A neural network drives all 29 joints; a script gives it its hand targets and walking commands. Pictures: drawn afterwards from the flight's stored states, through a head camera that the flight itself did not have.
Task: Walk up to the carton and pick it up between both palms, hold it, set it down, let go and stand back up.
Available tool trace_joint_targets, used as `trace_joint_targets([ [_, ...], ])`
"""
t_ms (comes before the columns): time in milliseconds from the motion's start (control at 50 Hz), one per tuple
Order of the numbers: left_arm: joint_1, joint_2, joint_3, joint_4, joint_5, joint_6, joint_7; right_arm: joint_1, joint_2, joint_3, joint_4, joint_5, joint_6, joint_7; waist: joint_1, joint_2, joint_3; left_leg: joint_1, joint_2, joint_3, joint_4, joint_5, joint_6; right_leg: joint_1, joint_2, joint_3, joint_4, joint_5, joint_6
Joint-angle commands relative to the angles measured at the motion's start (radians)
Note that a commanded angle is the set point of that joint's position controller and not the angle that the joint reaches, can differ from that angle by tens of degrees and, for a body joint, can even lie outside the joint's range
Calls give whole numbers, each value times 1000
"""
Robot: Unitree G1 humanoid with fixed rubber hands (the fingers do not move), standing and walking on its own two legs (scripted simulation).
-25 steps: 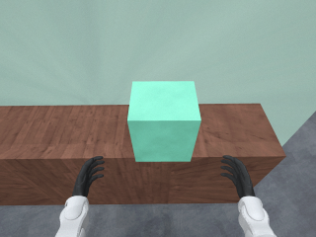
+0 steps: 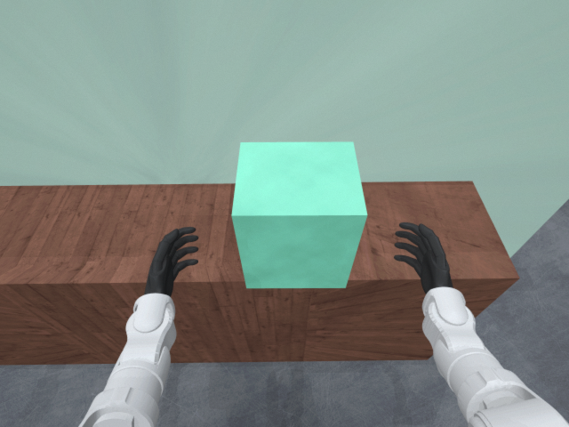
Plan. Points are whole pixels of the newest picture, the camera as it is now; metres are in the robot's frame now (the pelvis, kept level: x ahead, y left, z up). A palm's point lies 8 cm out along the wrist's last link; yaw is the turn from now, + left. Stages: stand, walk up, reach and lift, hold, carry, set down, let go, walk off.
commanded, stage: reach and lift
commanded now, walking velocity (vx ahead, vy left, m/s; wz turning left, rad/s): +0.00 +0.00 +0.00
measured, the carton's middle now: (296, 219) +0.48 +0.01 -0.05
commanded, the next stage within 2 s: none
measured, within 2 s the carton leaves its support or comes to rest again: neither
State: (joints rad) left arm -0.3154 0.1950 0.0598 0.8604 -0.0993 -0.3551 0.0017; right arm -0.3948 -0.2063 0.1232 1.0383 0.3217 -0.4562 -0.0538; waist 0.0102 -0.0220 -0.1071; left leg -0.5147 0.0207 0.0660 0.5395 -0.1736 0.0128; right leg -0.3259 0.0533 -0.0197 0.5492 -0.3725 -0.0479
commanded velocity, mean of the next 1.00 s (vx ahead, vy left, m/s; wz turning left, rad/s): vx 0.00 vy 0.00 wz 0.00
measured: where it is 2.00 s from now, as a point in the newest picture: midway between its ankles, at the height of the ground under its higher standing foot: outside the picture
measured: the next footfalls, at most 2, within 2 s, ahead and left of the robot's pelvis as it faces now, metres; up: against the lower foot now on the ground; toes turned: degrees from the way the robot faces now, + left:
none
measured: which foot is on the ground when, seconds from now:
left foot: down 0.00-1.00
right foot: down 0.00-1.00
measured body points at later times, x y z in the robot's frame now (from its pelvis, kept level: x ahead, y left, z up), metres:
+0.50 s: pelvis +0.00 +0.00 +0.01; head +0.03 +0.01 +0.45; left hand +0.41 +0.20 +0.07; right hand +0.41 -0.19 +0.07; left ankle +0.05 +0.11 -0.73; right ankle -0.07 -0.08 -0.73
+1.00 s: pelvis -0.01 +0.01 +0.00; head +0.03 +0.03 +0.45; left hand +0.45 +0.22 +0.13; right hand +0.46 -0.18 +0.14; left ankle +0.05 +0.11 -0.73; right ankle -0.07 -0.08 -0.73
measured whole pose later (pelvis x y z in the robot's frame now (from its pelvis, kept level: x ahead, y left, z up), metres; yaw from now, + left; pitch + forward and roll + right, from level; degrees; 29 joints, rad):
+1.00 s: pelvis -0.01 +0.01 +0.00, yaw -1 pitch +17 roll -2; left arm -1.02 0.27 0.00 1.21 -0.19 -0.05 0.06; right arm -1.03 -0.34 0.11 1.29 0.42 -0.05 -0.02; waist 0.04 -0.03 -0.23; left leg -0.66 0.04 0.07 0.45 -0.08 0.02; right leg -0.47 0.08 -0.02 0.44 -0.27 -0.04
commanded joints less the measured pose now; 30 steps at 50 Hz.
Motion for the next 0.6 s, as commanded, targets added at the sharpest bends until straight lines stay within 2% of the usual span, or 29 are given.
trace_joint_targets([
  [0, -260, 83, 18, -122, -3, -3, 8, -265, -103, -16, -97, 17, 15, -1, -1, 40, -330, 580, 14, -83, 38, 300, -27, -289, -46, 32, -151, 306, 67],
  [80, -312, 85, 22, -82, 5, 30, 11, -324, -129, -26, -105, 19, 51, -1, 5, 32, -348, 592, 19, -76, 23, 303, -25, -280, -37, 22, -168, 306, 71],
  [120, -344, 98, 35, -90, 9, 40, 14, -355, -129, -15, -131, 23, 62, -6, 12, 6, -385, 587, 13, -70, 25, 341, -21, -255, -37, 25, -160, 382, 84],
  [180, -417, 86, 49, -53, 8, 60, 14, -415, -128, -3, -99, 44, 93, -8, 14, 20, -389, 572, 13, -67, 21, 334, -15, -252, -44, 36, -158, 405, 86],
  [260, -444, 93, 65, -84, 22, 88, 16, -444, -163, 12, -97, 67, 108, -17, 11, 20, -446, 602, 12, -65, 26, 435, -22, -208, -34, 31, -158, 528, 94],
  [280, -438, 78, 64, -86, 28, 99, 16, -443, -173, 11, -101, 67, 111, -15, 11, 21, -463, 627, 16, -63, 18, 442, -25, -218, -30, 24, -162, 519, 94],
  [320, -508, 78, 57, -54, 20, 124, 16, -501, -173, 0, -71, 66, 140, -13, 9, 28, -428, 616, 16, -60, 1, 375, -21, -252, -31, 22, -187, 442, 94],
  [360, -559, 88, 71, -20, 26, 140, 19, -545, -171, -5, -62, 51, 171, -11, 14, -15, -406, 573, 13, -60, -11, 320, -7, -257, -32, 21, -188, 400, 96],
  [400, -625, 100, 61, -12, 5, 141, 27, -609, -171, 2, -73, 75, 189, -9, 17, 7, -460, 557, 14, -54, -8, 305, -4, -251, -36, 29, -176, 410, 105],
  [420, -627, 91, 59, -4, 4, 143, 30, -618, -174, 10, -70, 75, 198, -8, 23, 15, -484, 560, 15, -53, -2, 337, -6, -245, -35, 28, -171, 439, 104],
  [480, -632, 89, 64, 62, 18, 166, 29, -631, -186, 15, -2, 86, 222, -6, 24, -8, -464, 587, 20, -57, 1, 366, -14, -260, -25, 11, -179, 451, 104],
  [540, -741, 106, 66, 80, 22, 172, 39, -715, -204, -10, 21, 80, 233, -4, 28, 15, -496, 565, 22, -55, -3, 333, -11, -277, -26, 14, -178, 413, 101],
  [580, -773, 116, 65, 81, 14, 178, 45, -745, -211, -17, 29, 80, 247, -3, 27, 11, -516, 564, 24, -54, -5, 352, -10, -263, -25, 16, -177, 447, 105],
])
